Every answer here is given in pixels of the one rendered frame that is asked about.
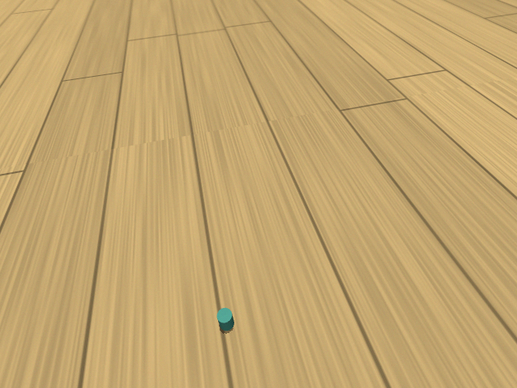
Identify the tin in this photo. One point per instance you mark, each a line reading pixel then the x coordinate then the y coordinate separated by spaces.
pixel 225 319

